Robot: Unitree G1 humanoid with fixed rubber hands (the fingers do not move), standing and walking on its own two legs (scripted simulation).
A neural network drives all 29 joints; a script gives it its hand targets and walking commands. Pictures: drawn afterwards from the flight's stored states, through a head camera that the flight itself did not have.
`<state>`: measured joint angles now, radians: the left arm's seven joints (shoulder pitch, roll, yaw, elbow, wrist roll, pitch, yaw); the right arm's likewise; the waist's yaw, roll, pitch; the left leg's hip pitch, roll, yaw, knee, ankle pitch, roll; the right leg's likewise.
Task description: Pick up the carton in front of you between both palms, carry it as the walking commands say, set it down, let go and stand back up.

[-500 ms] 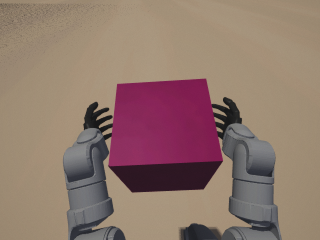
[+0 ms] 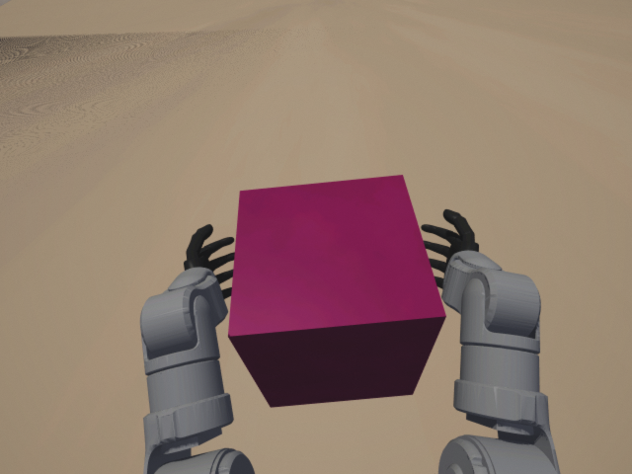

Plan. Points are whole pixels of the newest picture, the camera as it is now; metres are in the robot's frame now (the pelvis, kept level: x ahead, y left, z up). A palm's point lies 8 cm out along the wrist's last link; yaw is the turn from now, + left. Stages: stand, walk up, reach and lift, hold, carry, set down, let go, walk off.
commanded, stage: carry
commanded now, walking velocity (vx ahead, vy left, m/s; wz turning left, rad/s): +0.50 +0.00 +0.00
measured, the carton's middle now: (331, 299) +0.36 +0.00 +0.03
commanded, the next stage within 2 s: none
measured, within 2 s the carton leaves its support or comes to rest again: neither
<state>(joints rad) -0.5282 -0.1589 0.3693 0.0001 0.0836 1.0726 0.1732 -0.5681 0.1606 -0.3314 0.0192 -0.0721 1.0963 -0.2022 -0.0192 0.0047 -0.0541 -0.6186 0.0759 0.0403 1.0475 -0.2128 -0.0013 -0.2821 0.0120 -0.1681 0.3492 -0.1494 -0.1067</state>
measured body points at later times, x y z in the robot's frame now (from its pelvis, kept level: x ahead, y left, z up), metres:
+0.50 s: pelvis +0.33 +0.05 +0.00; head +0.32 +0.06 +0.45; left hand +0.59 +0.19 +0.06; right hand +0.57 -0.12 +0.06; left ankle +0.35 +0.11 -0.75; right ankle +0.23 -0.07 -0.66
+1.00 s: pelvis +0.66 -0.02 -0.02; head +0.64 -0.03 +0.43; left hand +0.89 +0.14 +0.05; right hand +0.90 -0.16 +0.05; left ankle +0.52 +0.11 -0.65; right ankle +0.74 -0.10 -0.75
